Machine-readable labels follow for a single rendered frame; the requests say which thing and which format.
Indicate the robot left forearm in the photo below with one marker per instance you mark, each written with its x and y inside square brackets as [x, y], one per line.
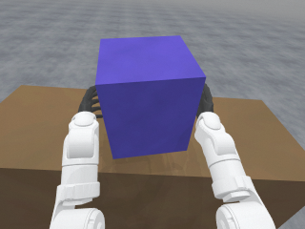
[80, 158]

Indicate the pedestal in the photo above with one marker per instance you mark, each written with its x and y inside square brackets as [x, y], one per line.
[162, 191]

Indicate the right robot hand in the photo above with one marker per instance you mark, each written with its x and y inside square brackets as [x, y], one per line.
[206, 102]

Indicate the carton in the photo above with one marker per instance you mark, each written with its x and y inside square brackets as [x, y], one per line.
[149, 89]

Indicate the robot right upper arm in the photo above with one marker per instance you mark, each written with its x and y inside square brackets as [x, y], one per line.
[243, 215]

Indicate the robot left upper arm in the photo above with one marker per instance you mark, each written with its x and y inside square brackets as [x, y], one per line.
[83, 218]

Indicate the robot right forearm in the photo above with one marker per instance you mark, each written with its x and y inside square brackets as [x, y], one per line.
[230, 182]

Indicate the left robot hand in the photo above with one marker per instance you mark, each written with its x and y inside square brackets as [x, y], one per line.
[88, 101]

